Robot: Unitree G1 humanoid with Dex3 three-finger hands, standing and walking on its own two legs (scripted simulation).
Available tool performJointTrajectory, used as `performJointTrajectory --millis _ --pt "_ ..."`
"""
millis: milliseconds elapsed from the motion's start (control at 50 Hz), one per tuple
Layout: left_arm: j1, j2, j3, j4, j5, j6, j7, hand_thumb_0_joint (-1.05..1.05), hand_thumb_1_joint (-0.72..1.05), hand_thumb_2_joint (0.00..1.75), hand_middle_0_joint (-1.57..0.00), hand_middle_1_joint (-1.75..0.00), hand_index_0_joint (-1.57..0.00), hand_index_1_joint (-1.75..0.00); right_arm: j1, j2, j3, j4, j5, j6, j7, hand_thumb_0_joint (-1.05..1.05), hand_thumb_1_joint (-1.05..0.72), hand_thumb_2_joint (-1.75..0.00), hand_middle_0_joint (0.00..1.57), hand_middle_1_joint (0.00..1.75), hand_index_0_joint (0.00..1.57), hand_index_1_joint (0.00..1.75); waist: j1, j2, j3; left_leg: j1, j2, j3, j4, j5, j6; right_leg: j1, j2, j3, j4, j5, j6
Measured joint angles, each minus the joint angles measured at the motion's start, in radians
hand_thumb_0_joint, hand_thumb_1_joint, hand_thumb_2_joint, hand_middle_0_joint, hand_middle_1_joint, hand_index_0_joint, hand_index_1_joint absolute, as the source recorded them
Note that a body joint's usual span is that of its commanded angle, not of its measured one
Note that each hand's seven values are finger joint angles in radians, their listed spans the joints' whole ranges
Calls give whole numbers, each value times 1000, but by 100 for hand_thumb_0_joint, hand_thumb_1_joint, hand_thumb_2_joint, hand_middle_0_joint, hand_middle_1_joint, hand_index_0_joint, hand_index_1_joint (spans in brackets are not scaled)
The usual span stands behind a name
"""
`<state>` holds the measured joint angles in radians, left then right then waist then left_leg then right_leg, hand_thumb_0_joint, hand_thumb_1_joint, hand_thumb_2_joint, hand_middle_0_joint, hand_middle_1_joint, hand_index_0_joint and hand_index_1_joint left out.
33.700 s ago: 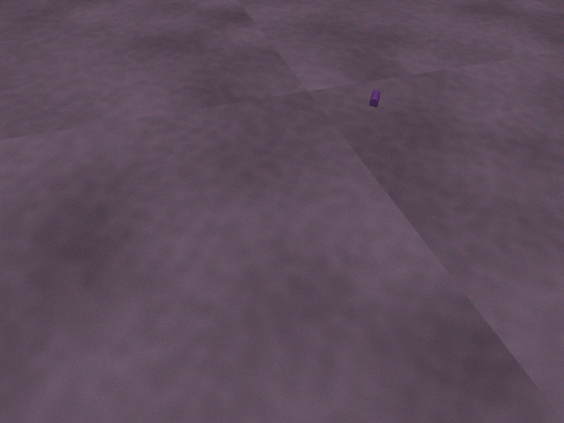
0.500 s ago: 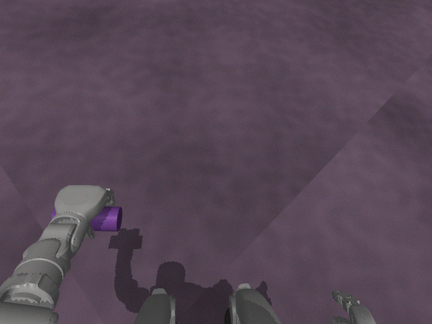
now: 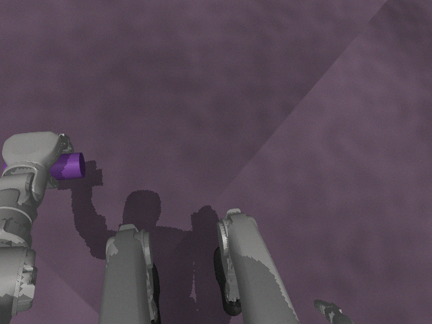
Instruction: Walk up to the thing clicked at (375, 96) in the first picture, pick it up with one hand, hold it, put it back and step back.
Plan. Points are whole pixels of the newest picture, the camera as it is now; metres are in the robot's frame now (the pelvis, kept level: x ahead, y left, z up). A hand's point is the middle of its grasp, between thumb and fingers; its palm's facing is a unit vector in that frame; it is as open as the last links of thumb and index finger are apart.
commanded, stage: crouch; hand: left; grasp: from above
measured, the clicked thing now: (47, 168) +0.44 +0.27 -0.18
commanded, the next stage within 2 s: lower in 1.02 s
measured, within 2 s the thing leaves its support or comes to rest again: neither
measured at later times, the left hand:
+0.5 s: hand (61, 168) +0.46 +0.28 -0.27, palm faces -0.48 -0.03 -0.88, open 8.2 cm
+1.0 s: hand (68, 167) +0.48 +0.28 -0.32, palm faces -0.48 -0.03 -0.88, open 8.1 cm
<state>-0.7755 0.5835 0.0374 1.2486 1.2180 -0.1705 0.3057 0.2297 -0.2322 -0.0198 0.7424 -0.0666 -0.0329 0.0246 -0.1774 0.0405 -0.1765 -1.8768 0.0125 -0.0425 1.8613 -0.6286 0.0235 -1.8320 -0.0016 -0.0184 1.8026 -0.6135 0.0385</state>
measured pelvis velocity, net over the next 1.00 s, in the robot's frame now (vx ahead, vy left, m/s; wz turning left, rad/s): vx -0.01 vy -0.01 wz -0.08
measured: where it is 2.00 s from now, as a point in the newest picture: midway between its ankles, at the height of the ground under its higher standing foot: (190, 301)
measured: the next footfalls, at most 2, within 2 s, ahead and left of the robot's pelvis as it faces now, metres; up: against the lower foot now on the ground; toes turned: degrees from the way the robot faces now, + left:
none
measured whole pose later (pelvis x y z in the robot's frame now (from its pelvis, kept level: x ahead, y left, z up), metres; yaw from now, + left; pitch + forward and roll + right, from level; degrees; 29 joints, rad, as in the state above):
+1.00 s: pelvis -0.01 -0.01 -0.15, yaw -4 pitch +36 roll -9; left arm -1.02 0.86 0.15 1.47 1.33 -0.26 0.35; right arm 0.18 -0.27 0.08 0.72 -0.14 -0.04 0.14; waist -0.27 -0.02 -0.02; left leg -2.30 0.01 -0.13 2.36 -0.69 0.01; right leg -2.23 0.02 -0.08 2.26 -0.67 0.04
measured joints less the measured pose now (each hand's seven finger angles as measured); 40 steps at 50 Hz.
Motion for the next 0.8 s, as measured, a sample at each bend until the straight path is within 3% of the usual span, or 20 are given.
performJointTrajectory --millis 220,400,800 --pt "-75 70 54 25 58 -33 42 0 28 22 -86 -34 -89 -30 -57 -25 3 -18 -39 -24 57 1 -89 -90 21 30 20 30 -18 -28 37 -175 -8 -33 180 -48 -12 -161 -3 -27 171 -54 -4" --pt "-121 111 73 80 57 -36 40 0 27 22 -88 -32 -90 -28 -69 -37 11 -30 -51 -21 90 1 -90 -90 21 30 20 30 -26 -39 63 -238 -1 -46 270 -72 -13 -223 7 -36 253 -71 -5" --pt "-208 228 116 173 104 -88 42 0 28 19 -89 -32 -91 -28 -49 -34 65 -19 -72 -6 118 1 -91 -90 21 30 20 30 -76 -59 144 -389 -2 -69 455 -62 -12 -364 16 -50 423 -55 1"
